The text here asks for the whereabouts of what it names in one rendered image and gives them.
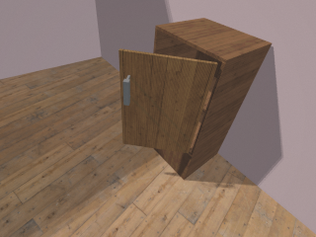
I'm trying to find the handle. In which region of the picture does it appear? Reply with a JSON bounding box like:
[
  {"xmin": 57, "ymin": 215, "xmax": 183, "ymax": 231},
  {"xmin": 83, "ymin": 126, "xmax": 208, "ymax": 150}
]
[{"xmin": 122, "ymin": 75, "xmax": 130, "ymax": 106}]

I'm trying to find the cupboard door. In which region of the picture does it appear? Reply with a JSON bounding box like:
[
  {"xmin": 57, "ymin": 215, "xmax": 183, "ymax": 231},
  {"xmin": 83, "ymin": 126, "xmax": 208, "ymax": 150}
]
[{"xmin": 118, "ymin": 48, "xmax": 218, "ymax": 153}]

